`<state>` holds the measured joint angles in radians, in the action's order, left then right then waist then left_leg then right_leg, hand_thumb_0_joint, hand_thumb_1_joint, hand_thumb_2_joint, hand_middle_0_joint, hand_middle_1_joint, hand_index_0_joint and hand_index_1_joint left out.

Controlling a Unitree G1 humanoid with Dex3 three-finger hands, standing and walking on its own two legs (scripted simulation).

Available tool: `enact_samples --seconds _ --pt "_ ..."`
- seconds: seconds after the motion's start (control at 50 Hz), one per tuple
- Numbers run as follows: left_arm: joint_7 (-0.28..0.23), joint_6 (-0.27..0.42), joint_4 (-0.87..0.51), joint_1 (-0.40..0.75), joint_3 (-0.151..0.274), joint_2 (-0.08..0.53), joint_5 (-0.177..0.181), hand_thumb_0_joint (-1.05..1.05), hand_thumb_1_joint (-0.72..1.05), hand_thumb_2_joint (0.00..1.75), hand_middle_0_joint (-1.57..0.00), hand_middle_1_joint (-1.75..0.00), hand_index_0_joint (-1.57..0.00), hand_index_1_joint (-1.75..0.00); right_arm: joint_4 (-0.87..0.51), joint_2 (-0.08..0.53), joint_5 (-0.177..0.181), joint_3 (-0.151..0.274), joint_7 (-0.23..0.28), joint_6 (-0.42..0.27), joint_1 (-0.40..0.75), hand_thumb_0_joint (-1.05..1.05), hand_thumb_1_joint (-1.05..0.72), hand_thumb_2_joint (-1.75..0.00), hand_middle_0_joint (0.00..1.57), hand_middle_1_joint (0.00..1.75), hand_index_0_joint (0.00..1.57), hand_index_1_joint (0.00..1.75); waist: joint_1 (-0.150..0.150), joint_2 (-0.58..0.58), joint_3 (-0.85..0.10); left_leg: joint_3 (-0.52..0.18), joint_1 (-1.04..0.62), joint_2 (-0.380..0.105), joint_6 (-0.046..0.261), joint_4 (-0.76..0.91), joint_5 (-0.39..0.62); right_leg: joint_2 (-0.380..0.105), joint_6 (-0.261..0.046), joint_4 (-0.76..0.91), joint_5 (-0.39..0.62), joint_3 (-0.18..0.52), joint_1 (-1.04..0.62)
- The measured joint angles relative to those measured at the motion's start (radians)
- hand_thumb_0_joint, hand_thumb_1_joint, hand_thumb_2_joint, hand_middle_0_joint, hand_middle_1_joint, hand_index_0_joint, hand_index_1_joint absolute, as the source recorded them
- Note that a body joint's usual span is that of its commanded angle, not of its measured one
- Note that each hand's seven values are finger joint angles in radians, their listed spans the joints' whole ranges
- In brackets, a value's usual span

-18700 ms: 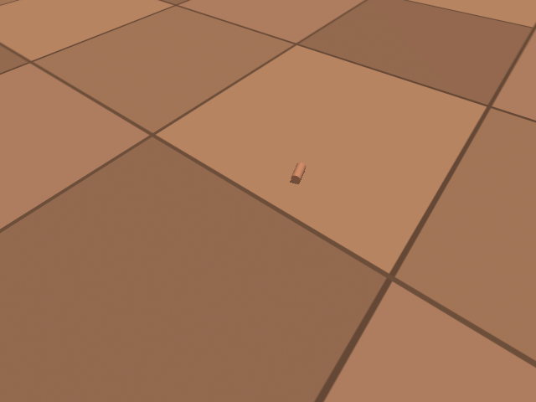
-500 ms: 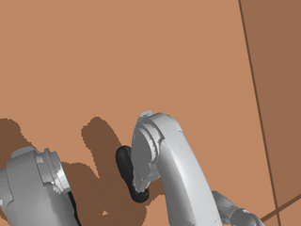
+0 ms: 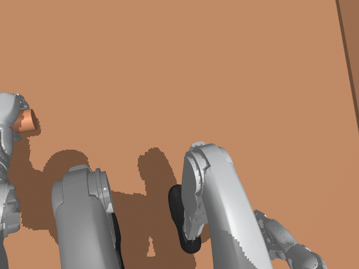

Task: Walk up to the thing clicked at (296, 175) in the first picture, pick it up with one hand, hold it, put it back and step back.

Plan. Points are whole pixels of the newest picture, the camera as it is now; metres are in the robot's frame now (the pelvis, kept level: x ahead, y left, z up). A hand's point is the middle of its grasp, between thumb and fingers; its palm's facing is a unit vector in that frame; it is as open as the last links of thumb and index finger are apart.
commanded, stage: settle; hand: left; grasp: from above
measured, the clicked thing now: (7, 123) +0.44 +0.33 -0.21
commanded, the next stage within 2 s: lift in 0.20 s
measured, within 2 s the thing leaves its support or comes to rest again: neither
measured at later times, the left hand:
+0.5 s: hand out of the picture +0.42 +0.33 -0.13, palm faces -0.42 -0.10 -0.90, open 7.9 cm
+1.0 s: hand out of the picture +0.36 +0.31 +0.02, palm faces -0.41 -0.13 -0.90, open 8.0 cm
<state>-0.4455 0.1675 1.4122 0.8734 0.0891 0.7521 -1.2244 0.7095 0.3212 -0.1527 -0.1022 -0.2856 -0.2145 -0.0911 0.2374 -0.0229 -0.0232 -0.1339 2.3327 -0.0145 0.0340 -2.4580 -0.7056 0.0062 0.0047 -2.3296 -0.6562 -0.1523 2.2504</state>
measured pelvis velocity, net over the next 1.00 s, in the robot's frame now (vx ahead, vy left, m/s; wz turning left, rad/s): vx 0.00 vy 0.00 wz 0.10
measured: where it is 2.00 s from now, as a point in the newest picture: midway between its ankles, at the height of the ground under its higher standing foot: (150, 244)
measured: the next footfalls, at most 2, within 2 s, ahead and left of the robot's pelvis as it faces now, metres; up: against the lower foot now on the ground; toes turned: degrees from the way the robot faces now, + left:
none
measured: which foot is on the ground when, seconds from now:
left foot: down 0.00-1.00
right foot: down 0.00-1.00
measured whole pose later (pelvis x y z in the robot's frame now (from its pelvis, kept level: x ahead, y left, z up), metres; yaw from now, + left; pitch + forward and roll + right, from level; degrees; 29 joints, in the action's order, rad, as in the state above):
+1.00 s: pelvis +0.00 +0.00 +0.14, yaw +6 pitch +34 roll -6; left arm -0.15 0.07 0.72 0.46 -0.01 0.59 -1.03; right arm 0.63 0.28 -0.01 0.03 -0.07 -0.02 -0.15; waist 0.12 0.02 -0.18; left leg -0.05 1.92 0.00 0.03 -1.99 -0.66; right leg 0.00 0.01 -1.92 -0.63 -0.07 1.88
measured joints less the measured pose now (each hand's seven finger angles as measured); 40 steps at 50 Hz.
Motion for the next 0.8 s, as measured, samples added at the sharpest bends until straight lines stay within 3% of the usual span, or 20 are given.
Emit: enact_samples --seconds 0.18,0.32,0.42,0.62,0.8 --pt "0.079 0.025 -0.030 0.000 0.007 -0.016 0.014 0.02 0.28 0.21 -0.93 -0.22 -0.97 -0.22 0.002 -0.007 0.010 0.007 0.038 0.051 -0.026 0.01 -0.91 -0.90 0.20 0.30 0.20 0.30 -0.007 0.010 0.004 0.013 -0.024 -0.001 -0.011 0.038 0.016 -0.002 -0.013 0.019 0.013 0.012 -0.007" --pt "0.094 0.056 -0.110 -0.044 0.035 -0.015 0.006 0.02 0.28 0.20 -0.94 -0.19 -0.98 -0.20 0.009 -0.012 0.017 0.029 0.076 0.089 -0.067 0.01 -0.91 -0.90 0.20 0.30 0.20 0.30 -0.008 0.011 -0.007 0.019 -0.024 0.001 -0.009 0.052 0.024 -0.003 -0.011 0.032 0.018 0.018 -0.009" --pt "0.087 0.042 -0.154 -0.069 0.032 -0.031 0.005 0.02 0.28 0.20 -0.95 -0.17 -0.99 -0.18 0.022 -0.020 0.031 0.057 0.097 0.106 -0.090 0.01 -0.92 -0.90 0.20 0.30 0.20 0.30 -0.014 0.017 -0.045 0.034 -0.031 0.004 -0.003 0.075 0.023 -0.006 -0.005 0.048 0.010 0.031 -0.016" --pt "0.187 -0.031 -0.231 -0.122 -0.023 -0.078 0.075 0.01 0.25 0.25 -0.97 -0.16 -0.99 -0.18 0.011 -0.036 0.075 0.099 0.123 0.135 -0.094 0.01 -0.92 -0.90 0.20 0.30 0.20 0.30 -0.050 0.045 -0.106 0.063 -0.111 0.008 0.003 0.179 0.022 -0.010 0.001 0.134 0.000 0.059 -0.087" --pt "0.277 -0.032 -0.475 -0.281 -0.063 -0.128 0.156 0.01 0.23 0.27 -0.97 -0.18 -0.99 -0.20 -0.040 -0.039 0.108 0.119 0.163 0.169 -0.090 0.01 -0.92 -0.90 0.21 0.30 0.20 0.30 -0.096 0.045 -0.134 0.079 -0.223 0.010 0.002 0.300 0.031 -0.010 0.003 0.244 0.006 0.076 -0.191"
